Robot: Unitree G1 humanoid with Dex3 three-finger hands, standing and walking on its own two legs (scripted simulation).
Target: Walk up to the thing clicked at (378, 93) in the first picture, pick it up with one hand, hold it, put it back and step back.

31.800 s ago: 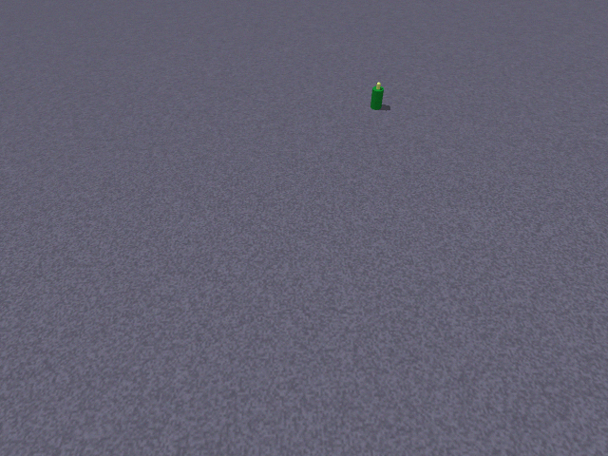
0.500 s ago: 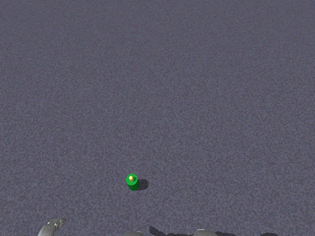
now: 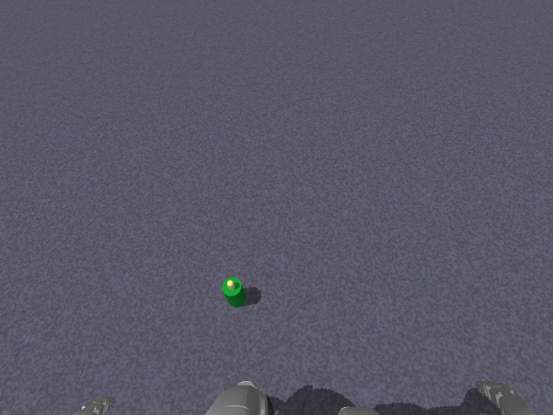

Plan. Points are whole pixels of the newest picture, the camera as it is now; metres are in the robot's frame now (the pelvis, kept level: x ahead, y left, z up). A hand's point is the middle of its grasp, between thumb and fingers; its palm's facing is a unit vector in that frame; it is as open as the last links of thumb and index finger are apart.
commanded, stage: step back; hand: left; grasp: from the side
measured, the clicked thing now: (233, 290) +0.52 +0.21 -0.67
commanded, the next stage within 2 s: none
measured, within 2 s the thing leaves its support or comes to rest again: neither
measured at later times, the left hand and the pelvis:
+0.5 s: hand out of the picture -0.04 +0.28 -0.14, palm faces +0.08 -0.93 -0.35, open 7.4 cm; pelvis -0.14 +0.01 +0.02, yaw +4 degrees
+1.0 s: hand out of the picture -0.25 +0.23 -0.12, palm faces +0.04 -0.90 -0.42, open 7.4 cm; pelvis -0.32 -0.04 +0.01, yaw +3 degrees
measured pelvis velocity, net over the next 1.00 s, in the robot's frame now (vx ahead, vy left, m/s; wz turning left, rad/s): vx -0.32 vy -0.04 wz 0.05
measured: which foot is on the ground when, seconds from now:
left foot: down 0.00-0.00, up 0.02-0.32, down 0.34-0.80, up 0.82-1.00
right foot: down 0.00-0.36, up 0.38-0.76, down 0.78-1.00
